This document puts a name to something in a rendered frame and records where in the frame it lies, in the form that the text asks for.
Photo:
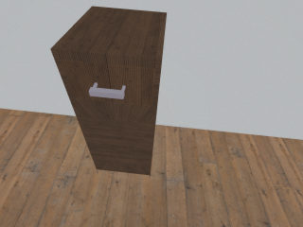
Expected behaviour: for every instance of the cabinet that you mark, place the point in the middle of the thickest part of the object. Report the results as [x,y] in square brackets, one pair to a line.
[119,135]

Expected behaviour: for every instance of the handle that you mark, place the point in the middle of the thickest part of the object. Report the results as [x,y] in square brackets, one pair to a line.
[108,93]

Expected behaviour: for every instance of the drawer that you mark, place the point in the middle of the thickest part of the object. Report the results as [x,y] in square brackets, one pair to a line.
[138,81]

